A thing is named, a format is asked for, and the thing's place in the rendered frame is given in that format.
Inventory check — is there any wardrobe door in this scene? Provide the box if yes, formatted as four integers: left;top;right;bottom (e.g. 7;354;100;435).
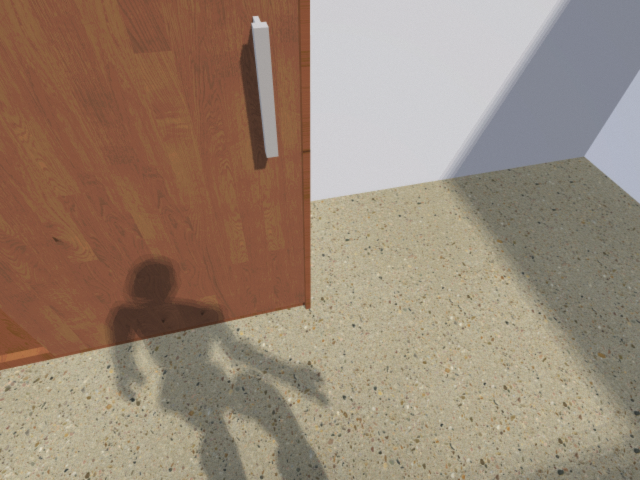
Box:
0;0;305;356
0;309;43;355

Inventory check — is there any handle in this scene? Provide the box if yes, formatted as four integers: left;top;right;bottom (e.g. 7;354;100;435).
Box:
251;16;278;158

